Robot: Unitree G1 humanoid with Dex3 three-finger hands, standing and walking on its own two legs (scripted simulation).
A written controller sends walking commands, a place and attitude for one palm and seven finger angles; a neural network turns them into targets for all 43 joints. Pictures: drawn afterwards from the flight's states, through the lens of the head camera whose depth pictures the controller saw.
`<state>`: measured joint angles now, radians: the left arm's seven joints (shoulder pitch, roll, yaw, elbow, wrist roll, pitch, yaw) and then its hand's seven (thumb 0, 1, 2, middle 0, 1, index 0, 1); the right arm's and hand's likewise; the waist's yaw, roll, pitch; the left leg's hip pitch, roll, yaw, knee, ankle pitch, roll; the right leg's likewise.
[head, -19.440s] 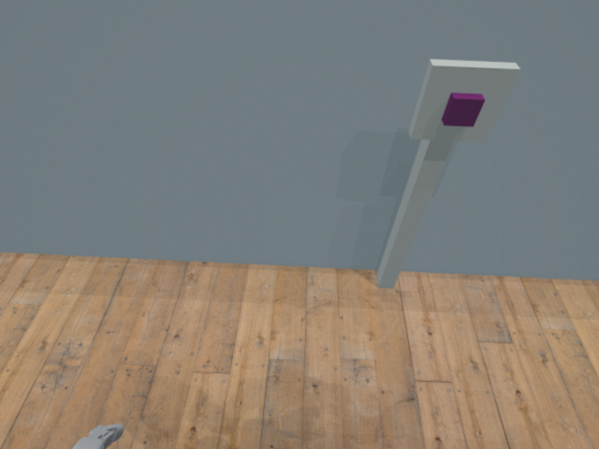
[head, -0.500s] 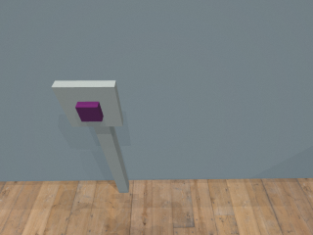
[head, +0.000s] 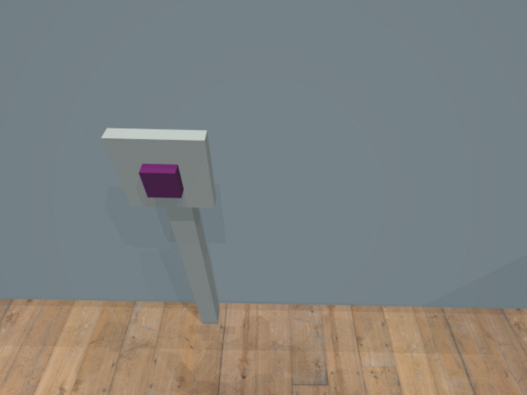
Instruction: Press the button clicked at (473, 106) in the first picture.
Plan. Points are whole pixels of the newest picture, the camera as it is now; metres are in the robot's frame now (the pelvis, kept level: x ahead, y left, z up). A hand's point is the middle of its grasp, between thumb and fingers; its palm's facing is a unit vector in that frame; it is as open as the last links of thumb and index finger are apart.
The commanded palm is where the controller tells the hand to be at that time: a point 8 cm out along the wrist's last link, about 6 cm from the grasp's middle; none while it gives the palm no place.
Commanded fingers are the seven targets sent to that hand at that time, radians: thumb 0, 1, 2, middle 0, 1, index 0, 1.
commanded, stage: look again from close up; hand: left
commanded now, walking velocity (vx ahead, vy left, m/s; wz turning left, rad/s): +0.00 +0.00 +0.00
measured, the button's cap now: (162, 180) +0.48 +0.22 +0.05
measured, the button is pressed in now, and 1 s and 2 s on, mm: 0 0 0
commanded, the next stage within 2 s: raise the hand and make a fist in 0.20 s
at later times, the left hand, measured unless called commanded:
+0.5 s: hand (102, 362) +0.17 +0.24 -0.02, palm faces +0.25 -0.96 -0.13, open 6.9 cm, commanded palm +0.09 +0.28 -0.06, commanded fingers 0.00 0.90 0.90 -0.50 -0.63 -0.50 -0.63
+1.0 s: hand (127, 366) +0.17 +0.21 -0.04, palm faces +0.00 -1.00 -0.04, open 3.6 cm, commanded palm +0.12 +0.28 -0.02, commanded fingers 0.00 0.90 0.90 -1.19 -1.38 -1.19 -1.38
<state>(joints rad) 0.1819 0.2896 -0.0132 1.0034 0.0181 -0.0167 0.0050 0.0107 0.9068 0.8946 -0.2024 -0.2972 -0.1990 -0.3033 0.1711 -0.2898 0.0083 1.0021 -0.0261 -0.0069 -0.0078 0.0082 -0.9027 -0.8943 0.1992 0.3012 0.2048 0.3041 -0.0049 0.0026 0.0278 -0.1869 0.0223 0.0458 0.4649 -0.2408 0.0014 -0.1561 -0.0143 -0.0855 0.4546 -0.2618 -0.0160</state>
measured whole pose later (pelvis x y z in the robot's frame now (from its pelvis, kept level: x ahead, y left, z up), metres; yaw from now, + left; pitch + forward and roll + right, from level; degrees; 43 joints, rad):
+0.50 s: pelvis -0.03 +0.01 -0.02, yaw +1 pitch +2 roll +0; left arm 0.33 0.24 0.19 0.30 -0.20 -0.33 -0.06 0.02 0.91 0.89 -0.28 -0.39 -0.28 -0.40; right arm 0.23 -0.26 -0.02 0.74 0.02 -0.22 -0.05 0.01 -0.90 -0.89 0.20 0.30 0.20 0.30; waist -0.02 0.01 -0.02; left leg -0.42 -0.01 0.03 0.65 -0.27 0.02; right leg -0.39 -0.05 -0.09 0.66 -0.32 -0.01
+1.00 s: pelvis -0.02 +0.00 -0.08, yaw +1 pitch +14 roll -3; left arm 0.47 0.26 0.23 -0.06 -0.32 -0.35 -0.37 0.02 0.90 0.90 -0.93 -1.09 -0.92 -1.10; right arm 0.17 -0.18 0.00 0.57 0.03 -0.23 -0.06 0.02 -0.90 -0.89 0.20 0.30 0.21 0.30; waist 0.02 0.03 -0.13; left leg -0.88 0.04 -0.03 1.14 -0.51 0.01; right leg -0.81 0.00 -0.12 1.08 -0.52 -0.02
